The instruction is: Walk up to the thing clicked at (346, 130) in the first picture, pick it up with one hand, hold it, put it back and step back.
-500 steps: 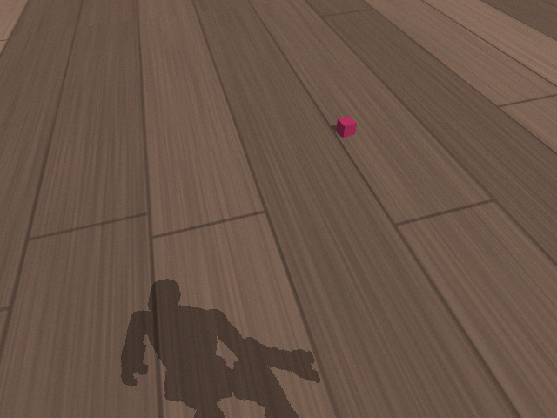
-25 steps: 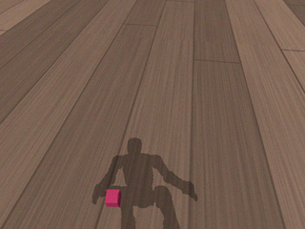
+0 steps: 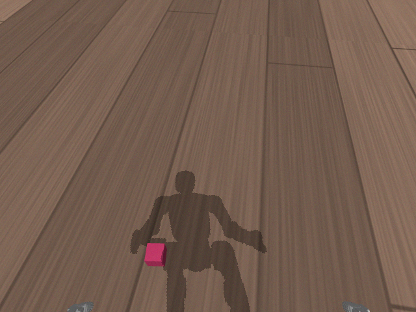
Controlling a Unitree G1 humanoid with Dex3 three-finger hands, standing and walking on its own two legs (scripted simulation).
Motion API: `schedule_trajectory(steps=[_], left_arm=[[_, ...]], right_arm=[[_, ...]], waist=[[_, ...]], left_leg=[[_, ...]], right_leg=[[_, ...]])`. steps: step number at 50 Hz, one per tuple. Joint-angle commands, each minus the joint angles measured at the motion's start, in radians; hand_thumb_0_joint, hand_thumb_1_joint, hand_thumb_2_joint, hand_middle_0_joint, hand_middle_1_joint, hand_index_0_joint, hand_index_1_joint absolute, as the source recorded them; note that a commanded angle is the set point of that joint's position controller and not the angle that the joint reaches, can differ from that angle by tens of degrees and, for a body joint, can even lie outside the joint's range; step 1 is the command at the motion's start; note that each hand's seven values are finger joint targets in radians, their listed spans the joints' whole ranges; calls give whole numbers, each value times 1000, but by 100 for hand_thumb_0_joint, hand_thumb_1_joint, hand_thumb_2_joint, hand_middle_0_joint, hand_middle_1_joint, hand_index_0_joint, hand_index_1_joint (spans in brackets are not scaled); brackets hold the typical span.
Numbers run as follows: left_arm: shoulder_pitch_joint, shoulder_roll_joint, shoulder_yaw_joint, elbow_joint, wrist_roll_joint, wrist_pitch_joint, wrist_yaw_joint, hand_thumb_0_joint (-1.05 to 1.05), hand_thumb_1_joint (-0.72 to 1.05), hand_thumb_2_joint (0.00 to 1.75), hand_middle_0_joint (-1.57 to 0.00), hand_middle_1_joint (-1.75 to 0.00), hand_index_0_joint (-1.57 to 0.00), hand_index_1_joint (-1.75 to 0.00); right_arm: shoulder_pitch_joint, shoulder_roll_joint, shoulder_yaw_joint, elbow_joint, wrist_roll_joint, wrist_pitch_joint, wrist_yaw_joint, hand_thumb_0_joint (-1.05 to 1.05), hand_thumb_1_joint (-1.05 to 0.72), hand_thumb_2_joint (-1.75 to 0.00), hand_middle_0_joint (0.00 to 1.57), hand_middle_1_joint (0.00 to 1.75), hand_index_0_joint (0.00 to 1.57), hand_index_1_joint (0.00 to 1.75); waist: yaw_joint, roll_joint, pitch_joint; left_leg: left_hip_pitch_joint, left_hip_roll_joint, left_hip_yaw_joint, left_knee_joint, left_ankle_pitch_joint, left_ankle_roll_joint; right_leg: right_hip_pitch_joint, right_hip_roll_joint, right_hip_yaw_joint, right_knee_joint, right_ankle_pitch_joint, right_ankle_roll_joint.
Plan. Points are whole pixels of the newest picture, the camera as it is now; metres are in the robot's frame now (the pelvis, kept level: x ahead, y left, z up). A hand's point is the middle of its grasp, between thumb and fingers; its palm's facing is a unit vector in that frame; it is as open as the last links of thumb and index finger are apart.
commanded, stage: rise first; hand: left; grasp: from above
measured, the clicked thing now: (156, 254) +0.44 +0.26 -0.74
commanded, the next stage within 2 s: none
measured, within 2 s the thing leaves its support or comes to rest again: neither
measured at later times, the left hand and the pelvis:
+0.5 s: hand out of the picture +0.15 +0.26 -0.21, palm faces -0.10 -0.90 -0.42, open 12.8 cm; pelvis +0.00 +0.01 -0.06, yaw -2 degrees
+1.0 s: hand out of the picture +0.13 +0.27 -0.25, palm faces -0.20 -0.85 -0.49, open 13.1 cm; pelvis -0.01 +0.01 -0.12, yaw -2 degrees
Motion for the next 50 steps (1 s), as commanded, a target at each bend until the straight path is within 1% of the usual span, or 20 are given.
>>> schedule_trajectory(steps=[1,3,5,7,9,11,16,17,18,19,20,23,27,28,33,34,35,39,45,50], left_arm=[[-168,268,131,11,69,-10,-12,0,26,82,-25,-82,-27,-80],[-80,249,158,-9,109,13,-28,0,10,83,-23,-88,-25,-86],[-45,237,162,-61,125,38,-24,0,-6,79,-26,-89,-28,-87],[-35,190,140,-108,133,82,-19,0,-21,79,-29,-86,-29,-86],[-32,216,163,-174,146,119,-8,0,-33,80,-32,-83,-30,-84],[-42,200,151,-218,155,144,-3,0,-38,81,-32,-83,-30,-85],[-67,208,171,-407,182,138,10,0,-37,79,-33,-82,-31,-83],[8,211,195,-367,189,146,14,0,-38,80,-33,-82,-31,-84],[-58,195,162,-479,187,139,10,0,-38,81,-33,-81,-30,-83],[29,198,187,-415,191,152,13,0,-37,80,-32,-81,-30,-83],[-22,181,153,-518,190,151,9,0,-35,80,-32,-81,-30,-83],[90,194,184,-511,200,185,9,0,-37,82,-31,-81,-28,-84],[94,179,148,-659,207,215,1,0,-39,84,-29,-82,-26,-85],[160,195,180,-602,213,231,6,0,-39,83,-29,-84,-27,-86],[168,184,158,-727,233,251,2,0,-39,82,-29,-84,-27,-86],[218,172,162,-672,233,262,4,0,-39,80,-30,-84,-30,-85],[182,173,151,-765,236,256,3,0,-38,80,-31,-84,-30,-85],[241,176,162,-768,246,265,9,0,-38,79,-31,-84,-31,-85],[293,188,175,-822,265,267,20,0,-39,79,-32,-84,-31,-85],[321,181,159,-837,277,261,17,0,-39,77,-33,-83,-33,-83]], right_arm=[[55,-124,-67,-158,-11,-30,-25,0,-90,-90,20,30,20,30],[69,-114,-86,-204,-27,-31,-12,0,-88,-90,20,30,20,30],[65,-103,-87,-243,-25,-36,-6,0,-88,-89,20,30,20,30],[55,-94,-89,-290,-18,-34,1,0,-88,-89,20,30,20,30],[31,-92,-90,-333,-15,-37,11,0,-89,-90,20,30,20,30],[22,-86,-90,-363,-15,-41,18,0,-92,-90,20,30,20,30],[58,-72,-99,-392,-23,-76,21,0,-93,-90,20,30,20,30],[66,-69,-97,-394,-25,-80,17,0,-92,-91,20,30,20,30],[63,-71,-101,-408,-25,-88,14,0,-92,-90,20,30,20,30],[72,-68,-97,-403,-29,-91,11,0,-92,-90,20,30,20,30],[63,-72,-103,-416,-28,-100,8,0,-91,-90,20,30,20,30],[69,-69,-101,-421,-31,-107,-1,0,-89,-90,20,30,20,30],[50,-65,-98,-451,-34,-122,-8,0,-89,-90,20,30,20,30],[56,-66,-96,-443,-35,-125,-8,0,-91,-90,20,30,20,30],[43,-55,-91,-477,-39,-140,-8,0,-92,-90,20,30,20,30],[47,-56,-90,-467,-42,-140,-6,0,-94,-91,20,30,20,30],[30,-53,-90,-496,-41,-147,-5,0,-95,-91,20,30,20,30],[32,-45,-87,-498,-42,-155,-6,0,-95,-91,20,30,20,30],[25,-41,-89,-511,-43,-165,-7,0,-95,-91,20,30,20,30],[8,-48,-90,-505,-42,-170,-3,0,-98,-92,20,30,20,30]], waist=[[-24,-44,-170],[19,9,-255],[33,59,-276],[14,37,-255],[13,13,-264],[-1,2,-246],[-10,55,-325],[-11,47,-353],[-23,54,-365],[-23,36,-375],[-33,46,-365],[-24,42,-384],[-34,59,-390],[-29,42,-381],[-28,88,-405],[-35,65,-390],[-30,79,-411],[-29,73,-416],[-22,64,-471],[-18,87,-466]], left_leg=[[-50,-61,58,66,53,40],[-76,-69,59,116,99,32],[-91,-69,58,130,120,23],[-115,-63,52,132,91,24],[-153,-58,48,158,70,27],[-201,-55,48,200,23,29],[-273,-41,39,330,17,27],[-272,-36,36,349,39,28],[-283,-33,31,369,43,29],[-296,-31,29,391,57,31],[-312,-31,27,404,48,32],[-340,-26,24,441,46,33],[-378,-23,18,480,26,34],[-400,-22,15,488,17,35],[-432,-15,4,538,41,32],[-459,-13,-2,548,33,32],[-461,-13,-3,560,37,33],[-510,-20,5,596,-30,35],[-563,-25,7,669,-9,40],[-605,-20,-15,690,-56,34]], right_leg=[[-128,52,-5,45,102,-45],[-123,52,1,103,127,-53],[-133,56,1,129,128,-54],[-166,62,-3,131,96,-52],[-186,64,-8,152,70,-52],[-249,65,-7,188,23,-49],[-371,62,0,331,16,-47],[-377,61,2,355,38,-46],[-404,62,1,373,42,-46],[-398,58,2,390,61,-42],[-430,59,4,403,54,-41],[-449,58,7,434,49,-41],[-491,59,3,466,32,-41],[-494,59,2,476,23,-42],[-558,62,-5,541,19,-47],[-575,64,-10,556,6,-46],[-584,66,-8,566,12,-47],[-626,66,-3,587,-34,-47],[-651,64,-1,640,-7,-46],[-738,69,-8,699,-68,-50]])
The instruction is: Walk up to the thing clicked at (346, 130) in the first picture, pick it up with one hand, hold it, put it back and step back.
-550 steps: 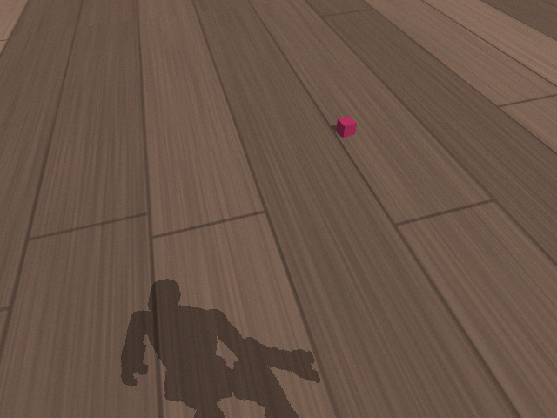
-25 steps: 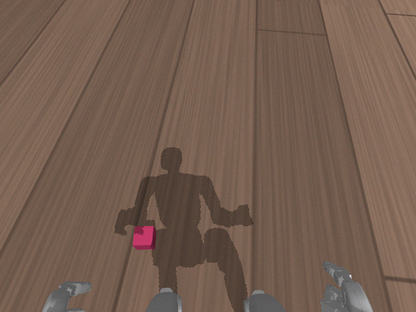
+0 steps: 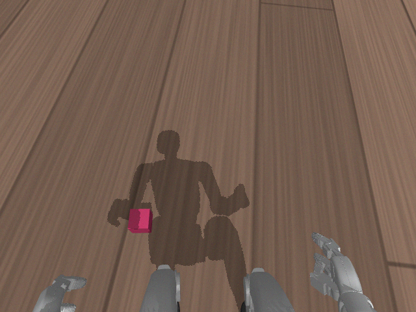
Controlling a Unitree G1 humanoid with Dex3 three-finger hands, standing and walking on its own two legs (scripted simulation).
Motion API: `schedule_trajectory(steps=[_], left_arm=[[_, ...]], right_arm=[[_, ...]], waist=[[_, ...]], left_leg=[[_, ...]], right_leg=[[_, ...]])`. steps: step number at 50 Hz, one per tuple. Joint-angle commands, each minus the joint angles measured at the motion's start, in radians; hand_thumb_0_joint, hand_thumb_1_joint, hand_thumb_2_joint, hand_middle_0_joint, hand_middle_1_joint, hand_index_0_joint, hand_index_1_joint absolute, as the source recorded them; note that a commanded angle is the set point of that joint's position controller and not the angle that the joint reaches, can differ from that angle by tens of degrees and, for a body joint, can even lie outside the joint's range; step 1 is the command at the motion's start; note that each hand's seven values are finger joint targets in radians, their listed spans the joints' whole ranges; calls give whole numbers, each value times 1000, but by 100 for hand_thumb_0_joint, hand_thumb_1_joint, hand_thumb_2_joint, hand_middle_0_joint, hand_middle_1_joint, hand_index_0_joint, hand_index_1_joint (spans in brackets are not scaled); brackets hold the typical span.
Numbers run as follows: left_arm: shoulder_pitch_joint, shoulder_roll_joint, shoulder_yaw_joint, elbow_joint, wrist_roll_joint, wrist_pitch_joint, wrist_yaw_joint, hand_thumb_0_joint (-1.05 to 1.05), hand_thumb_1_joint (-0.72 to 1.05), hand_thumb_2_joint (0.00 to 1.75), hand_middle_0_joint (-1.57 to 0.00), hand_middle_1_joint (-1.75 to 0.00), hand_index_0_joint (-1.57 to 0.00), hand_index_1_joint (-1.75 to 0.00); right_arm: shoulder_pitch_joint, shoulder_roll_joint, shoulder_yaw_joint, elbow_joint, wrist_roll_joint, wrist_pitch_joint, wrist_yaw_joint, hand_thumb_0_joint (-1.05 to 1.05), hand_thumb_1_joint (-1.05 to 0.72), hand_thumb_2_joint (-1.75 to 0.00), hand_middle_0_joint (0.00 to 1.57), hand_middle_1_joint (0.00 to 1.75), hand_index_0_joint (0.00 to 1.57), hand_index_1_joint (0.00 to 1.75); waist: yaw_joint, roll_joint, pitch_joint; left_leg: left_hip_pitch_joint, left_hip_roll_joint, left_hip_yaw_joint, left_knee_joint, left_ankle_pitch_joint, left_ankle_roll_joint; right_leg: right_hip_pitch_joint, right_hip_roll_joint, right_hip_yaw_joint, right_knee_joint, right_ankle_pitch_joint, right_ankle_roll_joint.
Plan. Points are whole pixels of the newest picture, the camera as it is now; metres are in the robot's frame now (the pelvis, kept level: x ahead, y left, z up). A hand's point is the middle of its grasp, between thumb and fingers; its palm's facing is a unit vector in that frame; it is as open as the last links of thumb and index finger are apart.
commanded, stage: rise first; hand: left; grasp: from above
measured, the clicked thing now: (140, 221) +0.44 +0.27 -0.62
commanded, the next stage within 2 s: none
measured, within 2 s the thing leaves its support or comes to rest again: neither
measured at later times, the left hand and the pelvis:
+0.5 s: hand (97, 273) +0.22 +0.30 -0.30, palm faces -0.46 -0.49 -0.74, open 13.0 cm; pelvis -0.05 +0.00 -0.16, yaw -2 degrees
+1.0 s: hand (108, 246) +0.31 +0.32 -0.42, palm faces -0.50 -0.14 -0.86, open 13.5 cm; pelvis -0.09 +0.00 -0.29, yaw -6 degrees
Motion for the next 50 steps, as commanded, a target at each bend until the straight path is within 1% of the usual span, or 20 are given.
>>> schedule_trajectory(steps=[1,4,8,11,14,16,17,22,27,29,33,35,40,41,42,43,47,48,49,50], left_arm=[[56,189,79,-156,13,-29,22,0,-39,78,-33,-82,-32,-83],[-48,217,82,-105,41,-59,26,0,-39,77,-33,-82,-32,-82],[-162,237,72,-7,104,-141,25,0,-39,78,-34,-79,-32,-81],[-238,258,57,40,176,-219,29,0,-36,77,-35,-77,-33,-79],[-337,320,85,137,254,-293,45,0,-37,78,-37,-74,-35,-76],[-374,355,106,179,308,-341,61,0,-36,78,-38,-73,-35,-76],[-400,358,98,183,332,-362,67,0,-36,79,-37,-74,-34,-77],[-517,435,129,279,444,-423,96,0,-38,83,-34,-77,-31,-79],[-718,525,147,269,529,-474,116,0,-39,84,-31,-80,-30,-82],[-787,541,137,315,563,-486,119,0,-41,88,-27,-84,-25,-85],[-898,622,151,365,622,-508,122,0,-43,92,-23,-88,-21,-90],[-941,626,139,405,644,-521,122,0,-42,92,-21,-90,-21,-91],[-1024,698,148,503,709,-566,133,0,-43,94,-22,-87,-20,-89],[-1066,684,129,494,722,-578,136,0,-45,95,-21,-87,-19,-89],[-1067,721,148,541,736,-585,145,0,-44,95,-20,-88,-18,-90],[-1125,729,144,487,742,-603,153,0,-45,95,-20,-88,-18,-90],[-1148,763,135,623,804,-634,182,0,-45,95,-17,-90,-16,-91],[-1124,767,147,663,815,-638,192,0,-47,97,-15,-91,-14,-92],[-1192,760,129,608,828,-651,200,0,-48,96,-14,-92,-13,-93],[-1155,777,137,693,850,-647,211,0,-47,96,-13,-93,-13,-93]], right_arm=[[2,-159,-63,-125,6,-53,-11,0,-98,-92,20,30,20,30],[-23,-158,-58,-129,8,-63,-10,0,-98,-92,20,30,20,30],[-29,-170,-66,-100,7,-80,1,0,-97,-92,20,30,20,30],[-42,-179,-74,-80,4,-95,11,0,-96,-91,20,30,20,30],[-57,-193,-77,-51,3,-96,20,0,-98,-92,20,30,20,30],[-58,-205,-83,-32,-2,-92,29,0,-98,-92,20,30,20,30],[-56,-207,-89,-27,-1,-87,32,0,-97,-92,20,30,20,30],[-42,-234,-106,24,-12,-55,52,0,-97,-92,20,30,20,30],[-10,-250,-120,59,-28,-17,71,0,-97,-92,20,30,20,30],[-1,-254,-119,67,-31,1,75,0,-94,-91,20,30,20,30],[18,-257,-113,82,-34,31,78,0,-92,-91,20,30,20,30],[24,-263,-105,90,-38,47,80,0,-91,-90,20,30,20,30],[50,-271,-89,115,-50,86,85,0,-91,-91,20,30,20,30],[52,-266,-85,116,-53,93,88,0,-91,-90,20,30,20,30],[53,-272,-84,116,-56,101,89,0,-90,-91,20,30,20,30],[43,-269,-76,108,-60,104,91,0,-90,-90,20,30,20,30],[51,-280,-66,131,-78,125,99,0,-90,-90,20,30,20,30],[53,-279,-63,138,-84,131,102,0,-90,-90,20,30,20,30],[54,-281,-63,131,-88,134,105,0,-90,-90,20,30,20,30],[54,-286,-60,148,-95,139,105,0,-90,-90,20,30,20,30]], waist=[[1,80,-277],[-19,54,-238],[-21,49,-224],[-20,64,-312],[-5,54,-356],[21,85,-406],[20,87,-446],[41,95,-544],[33,97,-657],[15,78,-632],[22,66,-643],[6,72,-615],[-11,93,-585],[-24,98,-572],[-23,88,-554],[-16,118,-562],[-38,135,-502],[-33,128,-502],[-40,149,-528],[-42,151,-515]], left_leg=[[221,-44,19,-151,301,32],[130,-50,23,-100,202,40],[15,-51,19,-26,72,42],[-27,-53,22,60,99,41],[-132,-59,29,151,91,43],[-164,-56,20,195,103,37],[-172,-56,26,229,120,38],[-236,-50,17,370,216,36],[-288,-44,18,498,223,43],[-358,-46,20,530,154,47],[-453,-52,31,581,40,54],[-482,-54,28,596,-10,55],[-538,-57,13,647,-55,58],[-554,-58,15,662,-52,60],[-584,-61,19,669,-80,63],[-574,-62,15,674,-74,59],[-633,-66,11,705,-130,60],[-636,-68,15,720,-109,60],[-618,-68,15,726,-91,58],[-620,-67,12,734,-99,57]], right_leg=[[68,50,-34,-101,277,-64],[-8,49,-26,-73,203,-63],[-138,43,-10,9,94,-67],[-207,42,-5,99,122,-69],[-286,46,-3,181,113,-70],[-357,45,-8,254,115,-74],[-378,47,-8,276,129,-74],[-496,50,-33,425,184,-75],[-565,51,-46,519,187,-71],[-602,54,-53,535,140,-69],[-639,61,-62,567,45,-70],[-684,63,-71,590,-3,-71],[-756,69,-88,658,-38,-75],[-773,70,-91,667,-34,-75],[-782,72,-90,661,-68,-76],[-798,70,-92,679,-60,-78],[-863,73,-102,716,-97,-82],[-866,74,-102,720,-89,-82],[-878,73,-105,728,-72,-83],[-895,74,-107,738,-79,-84]])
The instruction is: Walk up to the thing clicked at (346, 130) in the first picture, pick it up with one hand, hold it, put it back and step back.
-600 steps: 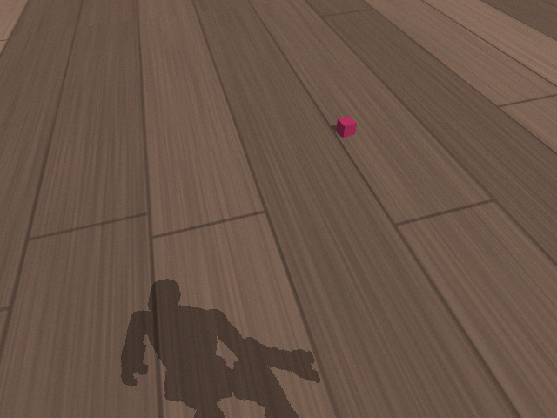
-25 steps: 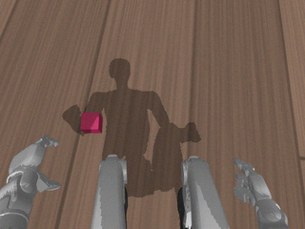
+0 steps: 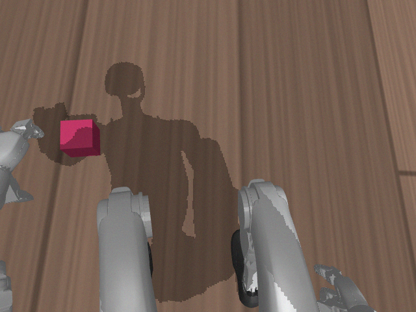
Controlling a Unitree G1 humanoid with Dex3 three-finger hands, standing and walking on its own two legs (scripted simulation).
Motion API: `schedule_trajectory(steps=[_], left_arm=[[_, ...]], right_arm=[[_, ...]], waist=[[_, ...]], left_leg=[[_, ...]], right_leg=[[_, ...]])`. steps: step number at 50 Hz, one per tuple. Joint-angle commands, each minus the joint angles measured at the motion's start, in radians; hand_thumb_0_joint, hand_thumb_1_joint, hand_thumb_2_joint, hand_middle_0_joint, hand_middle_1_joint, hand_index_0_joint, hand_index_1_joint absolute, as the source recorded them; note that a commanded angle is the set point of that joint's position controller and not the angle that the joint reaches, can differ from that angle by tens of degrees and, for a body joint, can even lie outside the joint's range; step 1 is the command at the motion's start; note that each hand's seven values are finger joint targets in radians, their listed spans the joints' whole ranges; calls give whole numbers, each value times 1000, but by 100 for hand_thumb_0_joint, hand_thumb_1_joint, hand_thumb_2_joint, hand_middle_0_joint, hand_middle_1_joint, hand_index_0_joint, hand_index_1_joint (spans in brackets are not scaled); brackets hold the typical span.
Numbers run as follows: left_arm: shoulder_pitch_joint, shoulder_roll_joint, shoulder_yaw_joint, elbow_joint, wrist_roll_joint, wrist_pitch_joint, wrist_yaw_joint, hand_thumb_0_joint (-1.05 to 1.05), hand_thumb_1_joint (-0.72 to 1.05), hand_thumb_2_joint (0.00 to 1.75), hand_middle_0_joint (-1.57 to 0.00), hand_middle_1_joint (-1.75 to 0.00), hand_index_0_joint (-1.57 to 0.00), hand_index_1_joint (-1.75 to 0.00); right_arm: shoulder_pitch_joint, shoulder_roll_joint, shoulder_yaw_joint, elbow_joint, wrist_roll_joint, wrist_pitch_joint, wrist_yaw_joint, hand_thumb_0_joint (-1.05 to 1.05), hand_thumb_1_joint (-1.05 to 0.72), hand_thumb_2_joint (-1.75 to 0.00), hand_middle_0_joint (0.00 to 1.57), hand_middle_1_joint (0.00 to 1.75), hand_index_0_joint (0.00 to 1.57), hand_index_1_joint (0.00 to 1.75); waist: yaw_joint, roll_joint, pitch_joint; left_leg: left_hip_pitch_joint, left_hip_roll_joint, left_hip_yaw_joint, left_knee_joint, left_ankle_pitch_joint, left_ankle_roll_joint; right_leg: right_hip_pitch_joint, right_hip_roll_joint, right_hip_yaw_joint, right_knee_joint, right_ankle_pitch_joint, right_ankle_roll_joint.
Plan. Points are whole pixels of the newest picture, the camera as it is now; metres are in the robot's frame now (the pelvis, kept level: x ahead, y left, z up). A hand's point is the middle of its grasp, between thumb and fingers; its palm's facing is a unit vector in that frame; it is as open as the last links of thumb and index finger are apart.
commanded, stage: rise first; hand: left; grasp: from above
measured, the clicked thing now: (81, 138) +0.51 +0.32 -0.33
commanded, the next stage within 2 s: none
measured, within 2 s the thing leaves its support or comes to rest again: neither
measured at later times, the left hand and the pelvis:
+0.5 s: hand (30, 156) +0.41 +0.37 -0.17, palm faces -0.47 -0.05 -0.88, open 13.9 cm; pelvis +0.01 +0.01 -0.03, yaw -2 degrees
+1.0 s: hand (38, 149) +0.43 +0.36 -0.20, palm faces -0.46 -0.06 -0.88, open 13.9 cm; pelvis +0.02 +0.01 -0.05, yaw -2 degrees
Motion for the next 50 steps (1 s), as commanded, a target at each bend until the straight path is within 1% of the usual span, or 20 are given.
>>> schedule_trajectory(steps=[1,2,4,6,9,10,11,14,15,17,22,24,31,35,38,39,42,46,49,50], left_arm=[[-306,361,68,-115,34,-37,78,0,-48,97,-13,-93,-13,-93],[-309,367,68,-98,55,-39,88,0,-49,97,-12,-94,-12,-94],[-290,355,59,-40,76,-37,106,0,-48,96,-12,-95,-12,-95],[-330,359,51,-27,97,-41,124,0,-49,97,-10,-96,-11,-95],[-368,391,65,-30,131,-41,152,0,-50,96,-9,-99,-11,-97],[-364,376,51,2,143,-37,156,0,-49,96,-8,-101,-10,-98],[-387,379,49,-9,148,-40,164,0,-51,97,-8,-100,-9,-98],[-418,377,39,4,171,-40,180,0,-51,97,-7,-101,-9,-99],[-402,375,37,38,181,-36,182,0,-51,97,-7,-102,-9,-100],[-431,384,41,12,193,-42,192,0,-51,97,-8,-101,-10,-99],[-426,363,19,94,223,-45,211,0,-51,97,-8,-103,-10,-100],[-445,378,29,71,227,-49,218,0,-51,96,-7,-104,-10,-102],[-480,387,25,115,235,-48,241,0,-51,97,-8,-103,-10,-101],[-477,403,38,122,242,-49,252,0,-50,96,-9,-103,-11,-100],[-479,399,35,132,240,-47,257,0,-50,95,-10,-102,-12,-100],[-472,391,34,147,236,-45,258,0,-58,103,-11,-97,-7,-100],[-499,425,50,130,240,-40,266,0,-51,98,-11,-98,-11,-98],[-484,400,34,158,235,-34,261,0,-49,97,-13,-97,-13,-97],[-497,431,52,145,234,-34,265,0,-49,97,-13,-97,-13,-97],[-494,422,47,149,233,-32,262,0,-50,98,-13,-95,-12,-96]], right_arm=[[102,-226,-62,-59,-14,-4,-8,0,-90,-90,20,30,20,30],[106,-225,-59,-53,-18,0,-6,0,-90,-90,20,30,20,30],[109,-227,-60,-40,-26,7,-3,0,-90,-90,20,30,20,30],[107,-234,-59,-36,-34,13,1,0,-90,-90,20,30,20,30],[112,-231,-57,-24,-44,22,4,0,-90,-90,20,30,20,30],[108,-232,-59,-24,-46,25,6,0,-90,-90,20,30,20,30],[110,-236,-62,-26,-49,26,8,0,-90,-90,20,30,20,30],[109,-233,-60,-16,-59,31,11,0,-90,-90,20,30,20,30],[109,-232,-58,-11,-59,32,11,0,-91,-90,20,30,20,30],[114,-228,-57,-11,-64,38,14,0,-91,-90,20,30,20,30],[104,-225,-52,0,-76,42,17,0,-91,-90,20,30,20,30],[104,-221,-50,3,-77,43,16,0,-91,-90,20,30,20,30],[106,-224,-42,7,-88,39,20,0,-91,-90,20,30,20,30],[109,-220,-36,13,-96,38,20,0,-91,-90,20,30,20,30],[110,-225,-36,13,-97,39,23,0,-91,-90,20,30,20,30],[109,-225,-37,14,-100,39,23,0,-91,-90,20,30,20,30],[107,-227,-35,12,-98,39,24,0,-90,-90,20,30,20,30],[112,-225,-34,16,-102,38,24,0,-91,-90,20,30,20,30],[117,-229,-30,19,-101,37,25,0,-91,-90,20,30,20,30],[117,-229,-32,18,-104,38,26,0,-91,-90,20,30,20,30]], waist=[[9,194,-594],[17,224,-605],[7,208,-600],[-15,201,-590],[1,253,-631],[-11,241,-620],[-21,242,-621],[-23,277,-630],[-29,250,-617],[-26,272,-656],[-48,265,-608],[-33,265,-628],[-59,250,-619],[-47,283,-641],[-55,278,-644],[-54,287,-637],[-54,294,-628],[-66,274,-626],[-55,293,-642],[-59,289,-645]], left_leg=[[483,-28,141,-243,-36,68],[486,-30,142,-241,-26,65],[490,-30,145,-215,-3,66],[472,-31,139,-207,-11,67],[505,-31,141,-194,24,61],[492,-31,138,-191,13,61],[493,-31,138,-183,16,62],[505,-31,134,-176,33,60],[501,-30,125,-177,33,61],[512,-33,131,-160,75,61],[483,-30,126,-144,67,61],[491,-31,124,-143,78,61],[467,-29,123,-114,82,65],[466,-32,128,-108,95,63],[474,-31,122,-104,101,64],[475,-30,122,-102,104,63],[454,-31,125,-104,80,62],[450,-31,126,-86,95,65],[456,-31,124,-87,107,64],[466,-31,124,-85,119,65]], right_leg=[[165,20,-128,-243,23,-94],[165,22,-129,-229,33,-96],[149,22,-133,-220,51,-95],[130,22,-139,-211,48,-93],[130,21,-140,-188,76,-95],[111,23,-144,-184,70,-95],[111,23,-146,-183,77,-92],[96,20,-147,-158,96,-93],[83,23,-151,-154,94,-93],[105,25,-149,-145,127,-93],[69,27,-154,-125,122,-90],[75,27,-152,-124,125,-91],[70,29,-155,-115,135,-86],[83,32,-152,-106,142,-86],[70,33,-158,-93,146,-86],[62,32,-158,-89,148,-85],[62,31,-156,-93,134,-88],[71,31,-152,-96,148,-84],[73,30,-156,-83,157,-84],[77,30,-155,-88,165,-84]])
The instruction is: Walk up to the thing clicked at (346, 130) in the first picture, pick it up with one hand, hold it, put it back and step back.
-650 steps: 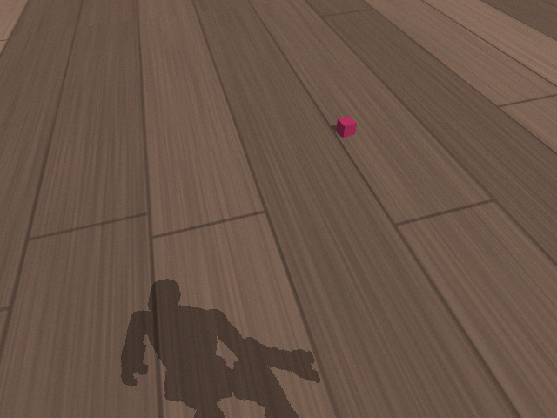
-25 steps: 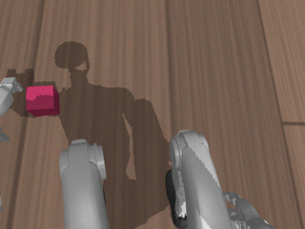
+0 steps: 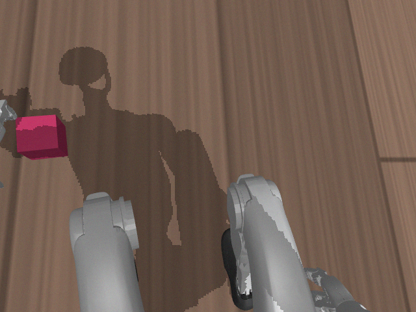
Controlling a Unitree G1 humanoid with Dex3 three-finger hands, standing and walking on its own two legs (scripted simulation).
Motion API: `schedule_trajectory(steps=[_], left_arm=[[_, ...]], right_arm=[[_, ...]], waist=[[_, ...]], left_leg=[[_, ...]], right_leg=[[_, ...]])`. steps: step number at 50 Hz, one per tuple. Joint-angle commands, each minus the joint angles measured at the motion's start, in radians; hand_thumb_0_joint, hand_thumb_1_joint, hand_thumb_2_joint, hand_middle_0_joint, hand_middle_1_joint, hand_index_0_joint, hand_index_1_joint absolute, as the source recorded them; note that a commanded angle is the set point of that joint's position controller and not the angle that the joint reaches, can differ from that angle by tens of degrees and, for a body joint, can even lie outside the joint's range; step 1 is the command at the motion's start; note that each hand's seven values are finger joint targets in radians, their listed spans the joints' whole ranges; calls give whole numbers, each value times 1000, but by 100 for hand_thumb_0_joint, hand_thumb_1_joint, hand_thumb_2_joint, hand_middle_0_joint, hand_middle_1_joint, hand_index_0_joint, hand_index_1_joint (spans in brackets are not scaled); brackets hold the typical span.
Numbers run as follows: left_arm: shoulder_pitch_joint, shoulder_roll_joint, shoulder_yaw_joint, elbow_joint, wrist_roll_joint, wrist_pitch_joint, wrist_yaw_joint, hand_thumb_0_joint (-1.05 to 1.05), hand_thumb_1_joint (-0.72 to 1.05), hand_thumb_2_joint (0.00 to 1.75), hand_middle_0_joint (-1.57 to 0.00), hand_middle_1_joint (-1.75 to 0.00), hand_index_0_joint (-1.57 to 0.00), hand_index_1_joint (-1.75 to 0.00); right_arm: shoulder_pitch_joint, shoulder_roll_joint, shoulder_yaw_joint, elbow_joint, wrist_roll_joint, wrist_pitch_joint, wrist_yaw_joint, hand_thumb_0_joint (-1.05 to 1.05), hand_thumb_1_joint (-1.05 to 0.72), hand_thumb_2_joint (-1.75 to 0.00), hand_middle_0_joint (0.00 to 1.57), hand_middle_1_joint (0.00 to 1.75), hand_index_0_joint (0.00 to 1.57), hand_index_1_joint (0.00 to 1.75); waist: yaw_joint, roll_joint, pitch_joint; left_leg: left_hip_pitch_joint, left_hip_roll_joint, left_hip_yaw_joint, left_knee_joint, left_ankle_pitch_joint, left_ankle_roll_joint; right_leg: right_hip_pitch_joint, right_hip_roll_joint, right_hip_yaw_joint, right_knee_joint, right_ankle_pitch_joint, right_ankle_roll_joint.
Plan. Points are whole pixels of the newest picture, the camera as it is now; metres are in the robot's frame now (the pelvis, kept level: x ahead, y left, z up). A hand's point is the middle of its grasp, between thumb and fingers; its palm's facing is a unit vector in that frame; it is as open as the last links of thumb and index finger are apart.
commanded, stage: rise first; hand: left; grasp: from above
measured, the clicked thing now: (43, 138) +0.48 +0.33 -0.28
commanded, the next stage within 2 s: approach in 1.28 s
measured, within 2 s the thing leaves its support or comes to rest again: neither
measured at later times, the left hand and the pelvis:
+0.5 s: hand out of the picture +0.42 +0.37 -0.16, palm faces -0.46 -0.09 -0.89, open 13.7 cm; pelvis +0.00 +0.00 -0.01, yaw -1 degrees
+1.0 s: hand out of the picture +0.42 +0.37 -0.15, palm faces -0.46 -0.08 -0.89, open 13.5 cm; pelvis +0.00 +0.01 +0.00, yaw -1 degrees
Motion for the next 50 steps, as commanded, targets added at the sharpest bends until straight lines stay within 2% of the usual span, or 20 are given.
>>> schedule_trajectory(steps=[1,2,5,8,9,12,17,19,23,25,29,33,34,36,38,41,44,47,48,50], left_arm=[[-289,317,40,-144,-31,2,40,0,-50,98,-14,-95,-13,-96],[-264,302,34,-113,-32,6,35,0,-50,98,-14,-94,-13,-96],[-264,324,49,-107,-37,5,33,0,-51,99,-14,-95,-12,-96],[-296,342,50,-127,-32,-6,34,0,-49,97,-15,-93,-14,-95],[-278,322,39,-99,-32,-3,31,0,-50,98,-15,-93,-14,-94],[-301,345,56,-118,-34,-8,37,0,-50,98,-16,-91,-14,-93],[-301,337,42,-87,-30,-11,40,0,-47,96,-19,-88,-17,-91],[-313,362,54,-112,-27,-11,40,0,-47,95,-19,-88,-17,-91],[-322,346,43,-100,-27,-8,42,0,-46,95,-21,-87,-18,-89],[-321,354,45,-95,-28,-3,41,0,-46,94,-20,-88,-18,-90],[-307,351,35,-57,-20,4,39,0,-47,95,-21,-87,-18,-90],[-340,383,57,-117,-29,4,41,0,-46,95,-22,-85,-19,-88],[-325,374,49,-106,-20,7,40,0,-46,95,-23,-83,-20,-87],[-322,376,59,-123,-30,8,37,0,-44,93,-23,-85,-20,-88],[-301,349,39,-114,-30,14,27,0,-45,94,-23,-85,-20,-88],[-310,357,49,-152,-32,16,21,0,-44,93,-24,-84,-21,-87],[-304,331,26,-148,-41,22,8,0,-44,93,-24,-83,-21,-87],[-309,340,33,-162,-46,20,2,0,-44,92,-24,-84,-21,-87],[-316,323,16,-161,-43,20,-2,0,-44,92,-24,-84,-21,-87],[-310,316,15,-151,-44,18,-4,0,-44,93,-24,-84,-21,-87]], right_arm=[[162,-251,-67,-25,-2,-1,-15,0,-91,-90,20,30,20,30],[164,-251,-68,-23,0,-1,-13,0,-91,-90,20,30,20,30],[160,-249,-62,-22,-3,-1,-12,0,-91,-90,20,30,20,30],[159,-255,-61,-23,-5,1,-12,0,-91,-90,20,30,20,30],[160,-253,-59,-21,-6,0,-11,0,-91,-90,20,30,20,30],[162,-256,-54,-18,-12,1,-10,0,-91,-90,20,30,20,30],[162,-254,-46,-17,-17,5,-9,0,-91,-90,20,30,20,30],[159,-258,-47,-16,-15,5,-11,0,-91,-90,20,30,20,30],[163,-261,-44,-20,-21,8,-10,0,-91,-90,20,30,20,30],[164,-260,-42,-19,-17,7,-11,0,-91,-90,20,30,20,30],[163,-261,-36,-21,-18,6,-10,0,-91,-90,20,30,20,30],[166,-264,-36,-28,-16,1,-10,0,-91,-90,20,30,20,30],[174,-264,-31,-25,-18,3,-8,0,-91,-90,20,30,20,30],[169,-264,-37,-31,-15,5,-6,0,-91,-90,20,30,20,30],[169,-260,-40,-32,-9,5,-4,0,-91,-90,20,30,20,30],[179,-263,-44,-37,-9,10,-4,0,-91,-90,20,30,20,30],[180,-262,-44,-37,-1,7,-2,0,-91,-90,20,30,20,30],[176,-263,-49,-44,5,7,-2,0,-91,-90,20,30,20,30],[180,-261,-46,-44,3,7,-2,0,-91,-90,20,30,20,30],[178,-261,-45,-45,9,6,-2,0,-91,-90,20,30,20,30]], waist=[[9,321,-653],[2,290,-633],[8,291,-615],[7,310,-652],[1,298,-632],[-1,300,-635],[-13,296,-631],[4,326,-652],[-20,316,-638],[-13,315,-625],[-24,306,-605],[-13,339,-647],[-17,339,-650],[-10,369,-661],[-12,370,-652],[-6,364,-663],[-21,336,-633],[-8,349,-643],[-19,347,-638],[-23,334,-618]], left_leg=[[599,-13,155,-249,157,59],[590,-15,151,-248,155,61],[563,-17,157,-245,141,61],[585,-14,153,-238,146,59],[577,-16,155,-233,149,62],[574,-15,153,-225,167,62],[557,-15,150,-223,151,63],[577,-16,153,-226,159,60],[570,-14,148,-218,159,61],[570,-14,148,-224,150,61],[552,-14,147,-216,142,61],[583,-11,145,-214,170,58],[594,-12,142,-212,189,59],[611,-11,141,-223,193,55],[615,-12,140,-230,187,55],[610,-13,144,-232,194,56],[589,-11,141,-233,174,60],[606,-9,136,-246,163,56],[595,-8,138,-242,165,57],[586,-10,135,-254,150,56]], right_leg=[[200,15,-158,-227,216,-91],[194,15,-157,-230,215,-92],[206,15,-154,-235,205,-92],[203,17,-159,-225,206,-93],[203,17,-154,-229,211,-92],[210,16,-155,-225,228,-88],[209,20,-161,-221,216,-90],[206,20,-159,-219,220,-92],[205,20,-163,-215,226,-89],[195,21,-164,-219,215,-91],[196,20,-165,-220,212,-92],[207,19,-166,-209,236,-91],[212,21,-167,-207,250,-91],[199,20,-169,-197,248,-93],[188,21,-170,-202,243,-95],[212,20,-166,-209,254,-92],[210,21,-166,-225,243,-91],[201,20,-168,-220,228,-94],[210,22,-167,-228,234,-92],[198,22,-169,-231,221,-93]])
